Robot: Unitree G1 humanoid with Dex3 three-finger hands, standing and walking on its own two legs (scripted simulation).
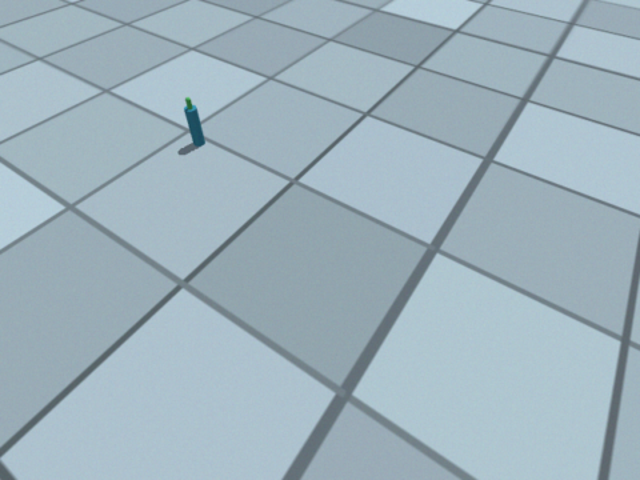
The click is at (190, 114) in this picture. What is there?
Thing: necked bottle
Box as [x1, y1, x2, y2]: [184, 97, 204, 146]
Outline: 187,97 187,105 184,108 192,139 195,145 202,145 204,143 204,139 196,107 191,104 190,99
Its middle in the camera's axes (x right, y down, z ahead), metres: -0.63 -0.57 +1.94
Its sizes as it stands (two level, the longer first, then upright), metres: 0.060 0.060 0.263
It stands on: the floor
